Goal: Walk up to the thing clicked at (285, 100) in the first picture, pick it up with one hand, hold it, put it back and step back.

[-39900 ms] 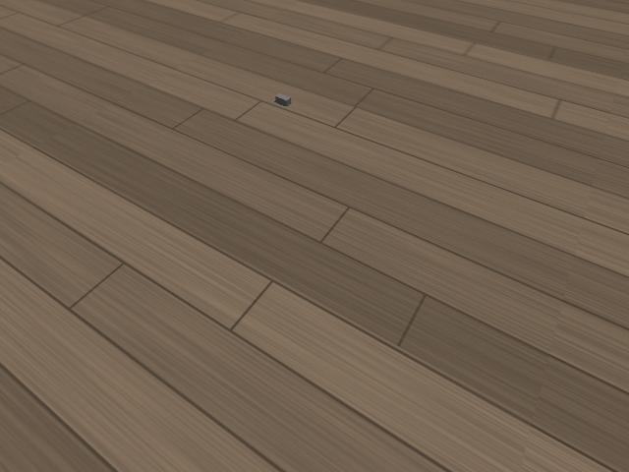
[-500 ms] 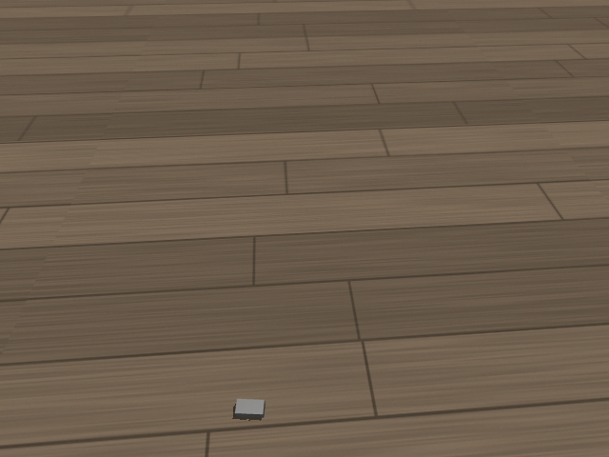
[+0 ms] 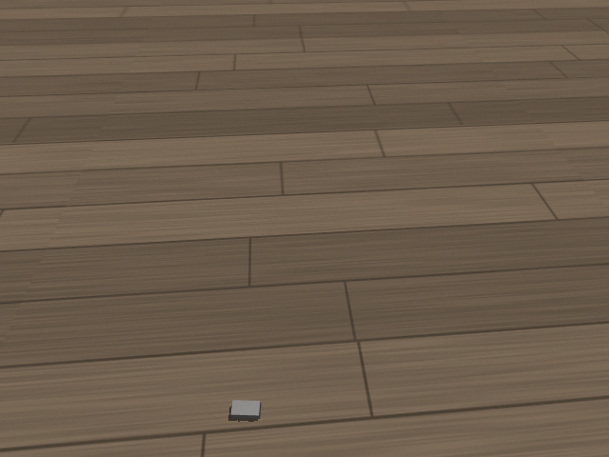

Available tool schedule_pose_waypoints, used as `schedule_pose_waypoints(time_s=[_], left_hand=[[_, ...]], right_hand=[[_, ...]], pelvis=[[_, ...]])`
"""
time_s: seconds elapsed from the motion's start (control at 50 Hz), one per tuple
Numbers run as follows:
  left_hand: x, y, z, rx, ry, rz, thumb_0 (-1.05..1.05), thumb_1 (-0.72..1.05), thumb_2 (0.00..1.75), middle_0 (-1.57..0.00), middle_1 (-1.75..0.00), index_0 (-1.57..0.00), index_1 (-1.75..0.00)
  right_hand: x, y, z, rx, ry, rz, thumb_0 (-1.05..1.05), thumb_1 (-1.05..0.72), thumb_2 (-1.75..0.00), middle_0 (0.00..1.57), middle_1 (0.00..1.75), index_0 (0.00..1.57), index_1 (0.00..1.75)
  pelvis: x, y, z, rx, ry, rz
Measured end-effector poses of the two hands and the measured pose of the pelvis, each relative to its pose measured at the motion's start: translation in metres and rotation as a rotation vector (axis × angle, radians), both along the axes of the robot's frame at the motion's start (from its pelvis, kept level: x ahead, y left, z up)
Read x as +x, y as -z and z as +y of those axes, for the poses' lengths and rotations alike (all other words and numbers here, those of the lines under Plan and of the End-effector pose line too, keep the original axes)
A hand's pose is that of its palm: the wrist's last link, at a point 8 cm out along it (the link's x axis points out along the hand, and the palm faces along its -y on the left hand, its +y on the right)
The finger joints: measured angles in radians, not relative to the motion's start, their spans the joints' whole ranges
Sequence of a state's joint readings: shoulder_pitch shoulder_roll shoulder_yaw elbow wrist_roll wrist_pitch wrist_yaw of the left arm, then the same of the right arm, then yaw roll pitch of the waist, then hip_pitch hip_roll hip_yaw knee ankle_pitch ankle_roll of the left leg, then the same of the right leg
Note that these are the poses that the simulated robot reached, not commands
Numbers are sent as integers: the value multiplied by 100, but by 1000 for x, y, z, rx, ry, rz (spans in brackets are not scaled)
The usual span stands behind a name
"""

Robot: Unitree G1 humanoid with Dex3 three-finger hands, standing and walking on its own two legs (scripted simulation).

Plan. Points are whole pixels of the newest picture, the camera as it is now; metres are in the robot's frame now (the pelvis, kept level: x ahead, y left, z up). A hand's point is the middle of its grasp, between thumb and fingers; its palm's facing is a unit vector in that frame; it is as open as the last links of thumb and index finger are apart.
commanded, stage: stand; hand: left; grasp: from above
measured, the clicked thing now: (246, 409) +0.40 +0.18 -0.77
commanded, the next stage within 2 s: step back in 0.18 s
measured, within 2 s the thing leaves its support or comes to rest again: neither
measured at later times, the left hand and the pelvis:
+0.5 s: hand out of the picture +0.07 +0.30 -0.18, palm faces -0.02 -0.93 -0.37, open 7.4 cm; pelvis -0.05 +0.03 -0.02, yaw +1 degrees
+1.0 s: hand out of the picture -0.02 +0.29 -0.17, palm faces -0.09 -0.92 -0.39, open 7.4 cm; pelvis -0.15 +0.04 -0.03, yaw -3 degrees
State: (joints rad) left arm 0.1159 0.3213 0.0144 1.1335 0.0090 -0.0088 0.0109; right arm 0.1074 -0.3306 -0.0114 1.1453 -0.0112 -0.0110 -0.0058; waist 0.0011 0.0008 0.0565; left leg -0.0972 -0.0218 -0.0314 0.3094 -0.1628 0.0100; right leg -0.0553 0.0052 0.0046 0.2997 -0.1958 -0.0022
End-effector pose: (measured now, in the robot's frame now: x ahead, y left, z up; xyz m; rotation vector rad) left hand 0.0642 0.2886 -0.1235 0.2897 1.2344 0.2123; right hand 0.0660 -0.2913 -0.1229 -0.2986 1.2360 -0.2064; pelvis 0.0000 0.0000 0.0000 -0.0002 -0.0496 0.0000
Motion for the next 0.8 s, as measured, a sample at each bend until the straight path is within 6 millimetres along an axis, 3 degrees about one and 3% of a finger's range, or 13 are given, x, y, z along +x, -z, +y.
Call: schedule_pose_waypoints(time_s=[0.2, 0.36, 0.5, 0.6, 0.68, 0.8], left_hand=[[-2, -2, 0, 5, 1, -3, 0, 91, 90, -20, -30, -20, -30], [-7, 3, 21, 45, 5, -10, 0, 91, 90, -21, -30, -20, -30], [3, 16, 51, 47, 50, -61, 0, 91, 90, -21, -30, -20, -30], [9, 23, 64, 36, 64, -106, 0, 91, 90, -20, -30, -20, -30], [0, 20, 61, 14, 81, -96, 0, 91, 90, -20, -30, -20, -30], [-29, 19, 61, 17, 112, -61, 0, 91, 90, -20, -30, -20, -30]], right_hand=[[-5, 1, -4, 3, 2, 4, 0, -90, -89, 20, 30, 20, 30], [-12, 5, -16, -35, 0, 9, 0, -90, -89, 20, 30, 20, 30], [-44, -1, -6, -97, 1, 34, 0, -90, -89, 20, 30, 20, 30], [-75, -4, 15, -119, -1, 66, 0, -90, -89, 20, 30, 20, 30], [-94, -10, 29, -113, 9, 67, 0, -90, -89, 20, 30, 20, 30], [-104, -5, 38, -93, 24, -6, 0, -90, -89, 21, 30, 20, 30]], pelvis=[[-3, 0, -2, 0, 2, 3], [-32, 11, 3, -21, -6, 13], [-50, 23, 31, -13, -15, 38], [-70, 24, 45, -20, -4, 22], [-81, 17, 51, -34, 5, 32], [-101, 18, 55, -30, 42, 26]])
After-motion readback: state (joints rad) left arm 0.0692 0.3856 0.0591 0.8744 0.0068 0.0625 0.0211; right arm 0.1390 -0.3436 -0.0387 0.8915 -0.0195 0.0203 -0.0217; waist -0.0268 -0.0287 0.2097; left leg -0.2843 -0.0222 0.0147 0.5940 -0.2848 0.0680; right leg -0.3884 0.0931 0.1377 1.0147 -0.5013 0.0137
